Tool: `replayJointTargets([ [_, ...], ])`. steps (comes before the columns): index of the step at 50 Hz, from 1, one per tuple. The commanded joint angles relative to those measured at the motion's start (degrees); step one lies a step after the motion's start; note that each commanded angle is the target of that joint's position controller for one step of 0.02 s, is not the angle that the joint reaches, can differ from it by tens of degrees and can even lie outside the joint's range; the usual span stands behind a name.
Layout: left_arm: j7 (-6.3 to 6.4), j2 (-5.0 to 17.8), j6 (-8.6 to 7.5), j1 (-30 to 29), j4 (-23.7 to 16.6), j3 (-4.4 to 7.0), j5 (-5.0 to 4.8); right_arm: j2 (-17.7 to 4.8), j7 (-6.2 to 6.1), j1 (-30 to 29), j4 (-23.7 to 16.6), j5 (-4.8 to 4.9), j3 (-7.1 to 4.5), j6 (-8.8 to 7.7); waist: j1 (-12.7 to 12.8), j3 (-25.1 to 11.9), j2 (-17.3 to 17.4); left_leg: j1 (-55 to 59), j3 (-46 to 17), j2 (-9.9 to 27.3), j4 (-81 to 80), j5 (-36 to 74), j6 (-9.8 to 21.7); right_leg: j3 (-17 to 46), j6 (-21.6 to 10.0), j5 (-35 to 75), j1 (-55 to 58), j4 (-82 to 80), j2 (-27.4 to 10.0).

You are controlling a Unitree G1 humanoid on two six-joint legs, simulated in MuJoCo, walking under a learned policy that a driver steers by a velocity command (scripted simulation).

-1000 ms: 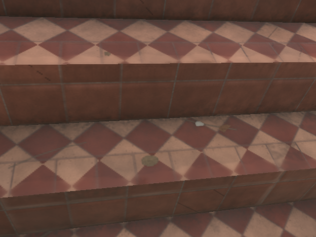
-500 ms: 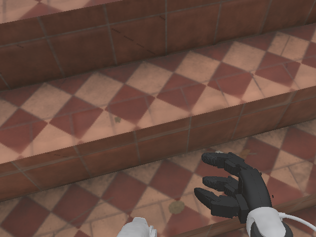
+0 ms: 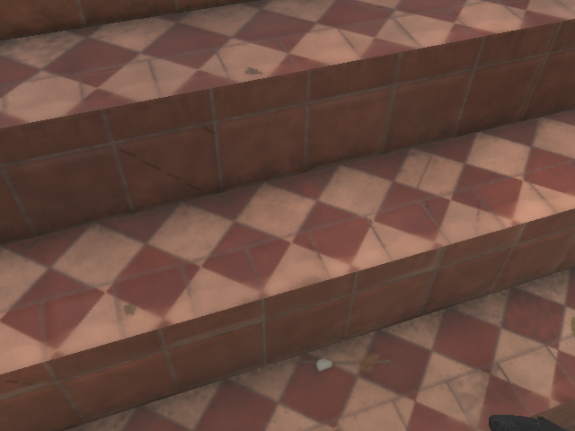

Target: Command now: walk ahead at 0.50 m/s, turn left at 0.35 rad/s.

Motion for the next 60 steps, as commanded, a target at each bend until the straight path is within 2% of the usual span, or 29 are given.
replayJointTargets([
  [1, 3.2, 3.6, -1.36, -11.54, 1.94, 0.69, -2.15, -1.59, 2.09, 8.87, -5.87, 2.84, -0.69, -0.79, -12.82, -0.8, -2.73, 19.22, 2.59, -7.69, 10.23, 0.24, 3.98, -5.25, 0.02, 67.18, 1.4, -38.48, -5.06],
  [2, 3.88, 16.78, -2.46, -14.74, 0.77, 3.87, 0.32, 0.64, 2.53, 8.41, -10.13, 4.98, 0.86, -0.63, -19.18, -6.99, -7.97, 6.65, 1.65, -4.02, 4.22, -8.56, 1.27, -2.27, -0.48, 118.61, 20.69, -7.74, -9.01],
  [3, 4.41, 9.48, -1.67, 4.22, 2.76, 3.22, -1.42, -0.38, 3.13, -10.51, -12.56, 4.16, 3.4, -1.43, -1.86, -12.03, -5.22, 12.87, 9.52, -6.34, -16.2, -10.19, 2.77, 1.63, 5.84, 131.95, 19.04, -2.47, -4.89],
  [4, 5.6, 10.96, 0.0, 9.01, 4.8, 3.02, -4.31, 1.52, 3.96, -9.42, -10.4, 3.43, 2.83, -1.01, -2.72, -16.24, -4.05, 19.14, 6.2, -7.92, -14.26, -0.92, 4.01, 1.77, 3.45, 114.05, 12.43, -1.17, -7.6],
  [5, 5.34, 16.22, 0.62, -2.88, 0.35, 3.92, -4.07, -2.07, 3.37, 3.6, -7.54, 2.26, 1.56, 0.47, -11.52, -21.96, 3.31, 19.05, 1.06, -8.0, -11.29, -0.27, 2.89, -1.19, -0.85, 100.7, 12.23, 3.78, -8.92],
  [7, 3.65, 20.25, -0.83, -13.37, -4.04, 4.97, -4.01, -5.36, 2.85, 14.2, -3.23, -0.06, 1.17, 2.58, -16.37, -20.95, 6.79, 34.66, 1.84, -10.07, -14.5, 6.79, 4.12, -1.45, -6.41, 85.46, -4.49, 10.88, -8.9],
  [8, 2.2, 17.16, -1.29, -16.8, -5.07, 4.13, -2.91, -6.48, 1.51, 16.54, -2.19, 0.35, 0.39, 3.59, -18.08, -18.35, 7.09, 36.28, 0.86, -10.29, -19.4, 10.28, 6.54, -1.1, -6.6, 67.2, -10.3, 18.41, -5.65],
  [9, 0.99, 11.63, -0.41, -22.25, -7.84, 2.84, -1.71, -9.02, 0.32, 12.6, -0.9, 1.38, -0.69, 4.31, -16.99, -13.28, 18.33, 32.2, -9.73, -7.34, -31.26, 11.13, 11.75, -0.51, -4.74, 24.9, -19.58, 32.22, 2.71],
  [10, -0.64, 5.1, 0.42, -23.5, -10.61, 0.73, -0.47, -8.22, -0.2, 2.36, -3.93, 1.49, -0.43, 4.8, -10.94, -7.0, 20.37, 18.41, -30.73, 0.18, -41.94, 7.67, 18.45, 5.46, -1.77, -5.85, -23.22, 49.7, 8.81],
  [12, -0.78, 2.24, 1.45, -15.63, -11.65, -0.27, 2.36, -3.14, 0.08, -4.92, -7.76, 0.35, 1.25, 4.05, -4.11, 2.71, 3.8, -10.9, -40.73, 3.42, -39.11, -0.34, 17.19, 19.59, -1.84, -22.75, -19.0, 62.38, 7.57],
  [14, 1.62, 2.6, 2.2, 0.39, -9.24, -0.05, 4.01, -0.82, 0.05, -16.34, -9.17, -0.97, 2.12, 1.8, 5.63, 5.66, 1.32, -31.24, -35.38, 3.73, -29.69, 3.43, 14.8, 18.39, -2.26, -21.06, -6.64, 60.98, 6.14],
  [18, 4.31, 1.69, 2.56, 17.34, -1.38, -0.76, 0.61, 1.88, -1.28, -20.54, -8.72, -0.64, 3.17, 1.18, 12.29, 5.92, -9.05, -27.35, -10.55, -4.96, -15.53, 16.61, 6.47, 1.24, -0.37, 5.07, 7.79, 2.36, 2.06],
  [20, 4.74, -0.87, 2.79, 6.51, 0.51, -1.25, -3.3, 2.38, -2.31, -1.89, -4.99, -1.68, 1.9, 2.19, 2.46, 1.67, -13.19, -4.31, -0.01, -13.98, 17.2, 4.05, 2.91, -5.26, -1.01, 28.8, 2.91, -26.15, 2.1],
  [21, 4.83, 2.51, 0.99, 4.18, 0.88, -0.73, -1.05, 0.94, -0.72, -6.47, -10.27, -0.33, 0.85, 1.73, 2.02, 0.9, -9.79, -6.2, -1.05, -11.54, 42.83, -0.59, -1.1, 3.14, -3.38, 41.4, 1.21, -23.1, -1.77],
  [22, 4.4, 8.34, -1.35, -4.28, -0.07, -0.52, 2.02, -0.59, 0.67, -1.61, -16.09, 2.58, 0.38, 0.8, -10.71, -0.17, -9.39, -17.18, -4.17, -6.64, 44.49, -10.01, -4.99, 11.2, -7.53, 72.8, 10.98, -8.92, -9.89],
  [25, 5.48, 11.68, -2.22, -2.31, -0.01, 3.11, 1.0, -1.61, 2.43, -2.85, -12.64, -1.01, 1.42, 0.76, -8.7, -3.73, 10.33, -28.43, -5.95, 0.33, 35.25, 5.86, -4.07, 11.15, -9.09, 39.64, 23.32, -9.59, -12.81],
  [26, 5.9, 10.58, -0.82, -1.44, 1.98, 3.4, -0.02, 1.13, 3.22, -9.36, -13.57, -1.14, 2.32, 1.4, -6.2, -3.4, 9.46, -26.16, -3.17, 0.73, 35.16, 8.91, -3.4, 7.02, -7.04, 37.32, 19.07, -11.43, -8.95],
  [27, 6.79, 17.9, -1.77, -1.21, 1.61, 5.75, 0.09, 0.44, 4.11, -12.24, -19.1, -0.03, 2.51, 2.57, -6.78, -2.49, -1.7, -27.21, -5.39, 6.04, 33.41, 8.3, -3.71, 16.12, -12.03, 35.78, 17.37, -15.16, -18.66],
  [28, 7.17, 18.65, -2.2, -1.27, 1.29, 6.5, 0.43, -0.2, 3.98, -13.07, -19.95, 0.35, 2.43, 4.03, -6.0, -4.45, -0.98, -32.02, -10.0, 8.43, 40.21, 7.97, -3.8, 22.73, -15.63, 25.78, 20.84, -15.8, -24.59],
  [31, 6.92, 13.85, -2.18, 1.3, 1.8, 5.06, 1.13, -2.3, 3.25, -17.39, -16.96, 0.95, 1.29, 4.25, -1.27, -0.81, 10.44, -34.37, -10.47, 6.14, 43.02, 11.36, -3.2, 16.0, -15.02, 13.57, 23.15, -17.38, -19.52],
  [45, 5.16, 12.28, 0.07, 8.01, 7.6, 5.36, 0.19, 0.84, 4.82, -17.49, -20.92, 0.36, 2.47, 4.77, 1.13, -0.09, -11.82, -29.75, -3.5, 15.15, 18.09, 6.27, -1.68, 3.66, -9.97, 16.51, 26.24, -17.24, -14.73],
  [47, 5.1, 13.18, 1.11, 5.52, 6.76, 5.85, 0.75, 0.83, 5.44, -19.07, -22.82, 2.31, 3.42, 3.97, 0.62, -0.43, -10.69, -19.13, -1.09, 17.64, 0.25, 8.36, -0.49, 1.2, -8.81, 17.24, 21.23, -21.29, -13.92],
  [50, 4.36, 11.27, 3.42, 8.48, 6.92, 5.83, 1.4, 3.24, 5.15, -16.05, -21.71, 3.73, 4.24, 2.39, 1.49, -9.0, -5.09, 5.39, -1.27, 13.4, -19.29, 10.26, 1.1, 1.0, -6.11, 31.38, 17.42, -10.32, -10.34],
  [52, 2.38, 15.16, 2.9, 0.97, 2.31, 6.29, 0.75, -0.41, 3.64, 0.14, -17.71, 5.91, 2.16, 1.3, -7.57, -23.35, 1.13, 45.98, -10.3, 13.91, -38.03, 25.45, 2.48, 2.62, 0.97, 32.3, -3.54, 12.4, -6.85],
  [53, 0.98, 15.49, 2.42, -5.39, -3.62, 5.76, 1.36, -7.83, 1.56, 6.44, -15.23, 4.97, -0.43, 2.08, -12.55, -27.89, 15.27, 58.79, -22.39, 21.85, -42.96, 26.27, 5.54, 0.21, 6.52, 8.41, -24.38, 33.08, 1.95],
  [54, 1.38, 9.49, 2.5, -8.57, -3.83, 5.18, 2.13, -10.42, 0.4, 6.57, -12.38, 3.45, -1.12, 2.6, -12.48, -26.82, 23.78, 57.58, -21.89, 23.22, -42.64, 36.87, 5.73, 7.33, 8.04, -27.25, -39.28, 59.74, 11.3],
  [55, 3.18, 3.26, 2.58, -6.2, -4.19, 4.04, 1.12, -9.28, -0.33, 4.41, -12.14, -0.56, -0.19, 3.34, -8.43, -24.95, 23.28, 51.34, -13.68, 21.35, -36.65, 44.59, 3.52, 16.25, 7.45, -29.99, -43.66, 74.38, 15.45],
  [57, 5.04, 6.49, 3.9, 7.96, -1.98, 5.59, 0.88, -3.68, -0.51, -13.78, -13.42, -3.1, 1.88, 3.38, 9.81, -7.53, 16.86, 20.82, -3.9, 20.26, -29.01, 27.5, -2.22, 7.8, 3.95, -15.31, -36.33, 74.24, 13.06],
  [60, 5.7, 11.85, 9.22, 36.28, 6.18, 8.19, 2.7, 0.97, 1.12, -38.51, -16.52, -0.45, 3.57, -1.46, 29.66, 1.36, 10.1, -12.59, -0.03, 20.13, -27.31, 15.34, -1.86, 0.98, 3.91, -11.37, -9.05, 72.09, 11.18],
])
Velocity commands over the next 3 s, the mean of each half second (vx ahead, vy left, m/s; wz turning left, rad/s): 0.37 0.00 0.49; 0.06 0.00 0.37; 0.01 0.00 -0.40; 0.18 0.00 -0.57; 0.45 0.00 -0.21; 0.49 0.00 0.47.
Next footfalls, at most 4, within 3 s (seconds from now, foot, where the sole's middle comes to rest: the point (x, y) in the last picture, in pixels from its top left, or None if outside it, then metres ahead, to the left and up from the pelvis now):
0.02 right None -0.11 -0.12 -0.84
0.04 left None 0.07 0.06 -0.63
0.42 right None -0.02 -0.20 -0.85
0.94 left None -0.06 0.16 -0.64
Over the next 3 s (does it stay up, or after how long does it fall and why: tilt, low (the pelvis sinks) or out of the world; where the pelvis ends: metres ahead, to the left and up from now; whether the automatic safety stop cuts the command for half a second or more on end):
stays up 0.15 0.08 0.14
